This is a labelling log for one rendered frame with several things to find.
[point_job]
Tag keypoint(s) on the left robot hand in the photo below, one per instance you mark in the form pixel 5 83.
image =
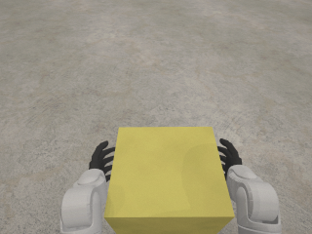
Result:
pixel 98 160

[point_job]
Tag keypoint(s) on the right robot hand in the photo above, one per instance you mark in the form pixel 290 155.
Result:
pixel 232 156

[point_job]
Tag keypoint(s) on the carton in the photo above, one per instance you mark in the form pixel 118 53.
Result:
pixel 167 180

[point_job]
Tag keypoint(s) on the robot left forearm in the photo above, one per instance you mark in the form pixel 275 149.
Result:
pixel 80 208

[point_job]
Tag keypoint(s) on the robot right forearm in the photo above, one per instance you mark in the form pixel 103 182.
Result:
pixel 257 203

